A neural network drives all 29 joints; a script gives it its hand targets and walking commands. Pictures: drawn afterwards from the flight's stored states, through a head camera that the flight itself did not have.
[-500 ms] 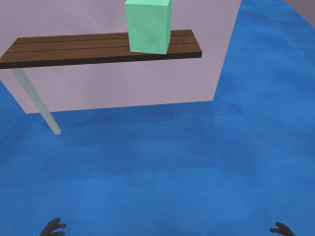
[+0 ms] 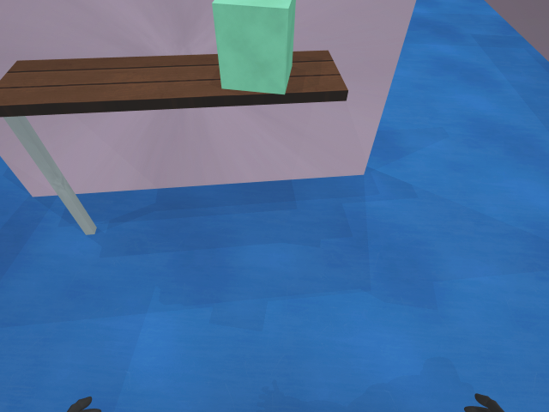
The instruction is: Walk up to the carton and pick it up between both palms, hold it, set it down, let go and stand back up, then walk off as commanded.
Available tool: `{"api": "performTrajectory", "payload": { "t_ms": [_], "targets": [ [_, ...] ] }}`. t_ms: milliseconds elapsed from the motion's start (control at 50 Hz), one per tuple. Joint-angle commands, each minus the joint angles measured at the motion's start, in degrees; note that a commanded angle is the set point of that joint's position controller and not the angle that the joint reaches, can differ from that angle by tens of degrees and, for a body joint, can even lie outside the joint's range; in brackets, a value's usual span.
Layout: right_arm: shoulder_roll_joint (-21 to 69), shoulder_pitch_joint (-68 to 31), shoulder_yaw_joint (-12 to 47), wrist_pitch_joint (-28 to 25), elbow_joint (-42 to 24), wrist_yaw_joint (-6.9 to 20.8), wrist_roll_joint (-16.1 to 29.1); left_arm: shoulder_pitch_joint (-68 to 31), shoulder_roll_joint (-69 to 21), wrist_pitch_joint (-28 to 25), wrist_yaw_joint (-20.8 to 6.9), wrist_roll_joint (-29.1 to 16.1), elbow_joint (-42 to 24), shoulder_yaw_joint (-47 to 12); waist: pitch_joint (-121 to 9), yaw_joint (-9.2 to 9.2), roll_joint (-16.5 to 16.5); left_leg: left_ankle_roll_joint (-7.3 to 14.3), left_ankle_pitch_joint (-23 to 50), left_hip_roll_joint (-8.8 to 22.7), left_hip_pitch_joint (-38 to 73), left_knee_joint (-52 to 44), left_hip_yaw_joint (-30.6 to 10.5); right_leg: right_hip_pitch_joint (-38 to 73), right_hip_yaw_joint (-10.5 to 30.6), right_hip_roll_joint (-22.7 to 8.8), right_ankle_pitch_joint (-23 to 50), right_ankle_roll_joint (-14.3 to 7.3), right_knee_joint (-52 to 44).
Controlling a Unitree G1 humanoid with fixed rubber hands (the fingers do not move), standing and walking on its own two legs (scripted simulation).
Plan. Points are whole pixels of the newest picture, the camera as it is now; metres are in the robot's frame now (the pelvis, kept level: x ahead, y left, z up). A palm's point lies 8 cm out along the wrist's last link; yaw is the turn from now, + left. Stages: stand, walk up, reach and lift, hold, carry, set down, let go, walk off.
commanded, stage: stand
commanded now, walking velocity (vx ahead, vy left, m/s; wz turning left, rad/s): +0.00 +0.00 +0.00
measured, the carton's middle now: (257, 39) +1.14 +0.06 +0.04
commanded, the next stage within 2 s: none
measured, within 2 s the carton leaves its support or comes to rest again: neither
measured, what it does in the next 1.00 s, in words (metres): stands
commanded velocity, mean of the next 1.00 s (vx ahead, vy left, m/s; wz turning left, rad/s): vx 0.00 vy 0.00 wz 0.00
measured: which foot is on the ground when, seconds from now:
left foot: down 0.00-1.00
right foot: down 0.00-1.00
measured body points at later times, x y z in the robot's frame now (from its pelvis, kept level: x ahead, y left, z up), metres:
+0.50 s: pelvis +0.00 +0.01 +0.00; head +0.00 +0.01 +0.45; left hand +0.08 +0.33 -0.12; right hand +0.08 -0.32 -0.11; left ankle +0.03 +0.15 -0.75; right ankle -0.03 -0.15 -0.75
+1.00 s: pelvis +0.00 +0.00 +0.00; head +0.00 +0.01 +0.45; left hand +0.09 +0.33 -0.12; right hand +0.08 -0.32 -0.11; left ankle +0.03 +0.15 -0.75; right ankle -0.03 -0.15 -0.75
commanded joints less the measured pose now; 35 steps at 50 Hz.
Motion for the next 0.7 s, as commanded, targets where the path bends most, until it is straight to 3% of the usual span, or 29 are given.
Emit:
{"api": "performTrajectory", "payload": {
  "t_ms": [0,60,180,280,340,500,680],
  "targets": [
    [-10.26,-2.29,-1.82,-0.54,-2.12,-0.4,-0.05,-1.6,10.35,-0.6,0.45,0.12,-2.43,1.68,-2.91,-0.18,0.89,2.71,8.29,5.47,3.72,-2.53,-2.4,-4.93,1.12,-5.01,8.52,-3.0,-3.5],
    [-10.57,-2.61,-1.97,-0.69,-2.03,-0.4,-0.11,-0.86,10.12,-0.53,0.55,-0.02,-2.02,1.67,-3.11,0.33,2.03,2.71,7.76,5.18,3.13,-2.52,-2.27,-4.15,1.0,-4.99,8.52,-2.9,-3.64],
    [-9.96,-1.76,-1.98,-0.7,-1.35,-0.39,0.03,-0.82,9.92,-0.57,0.53,0.23,-1.9,1.73,-2.88,-0.38,0.77,2.64,4.78,5.09,3.37,-3.59,-2.43,-5.13,0.63,-4.73,6.83,-2.8,-3.65],
    [-10.09,-1.71,-2.11,-0.73,-1.51,-0.27,-0.12,-0.01,10.18,-0.66,0.51,0.06,-1.41,1.83,-2.03,-0.44,2.41,2.74,0.85,5.08,1.9,-4.56,-3.0,-5.28,0.65,-4.86,4.6,-2.86,-4.32],
    [-9.19,-1.93,-2.05,-0.61,-1.84,-0.18,-0.16,-0.18,10.39,-0.75,0.65,0.46,-1.56,1.93,-1.82,-0.49,1.12,2.81,2.2,5.05,2.35,-4.48,-2.93,-5.83,0.64,-4.89,4.62,-3.01,-4.18],
    [-9.53,-1.26,-2.17,-0.64,-1.7,-0.23,-0.26,0.57,10.27,-0.8,0.48,0.47,-1.87,1.94,-2.02,-0.33,0.58,2.96,2.0,5.08,2.27,-3.73,-2.93,-5.63,0.5,-4.99,5.25,-2.86,-4.57],
    [-10.17,-0.28,-2.2,-0.74,-1.82,-0.36,-0.34,1.45,10.33,-0.93,0.57,0.23,-1.93,1.85,-3.16,-0.19,0.8,3.04,6.96,5.04,3.35,-2.72,-2.23,-5.02,0.65,-5.13,8.14,-2.99,-4.34]
  ]
}}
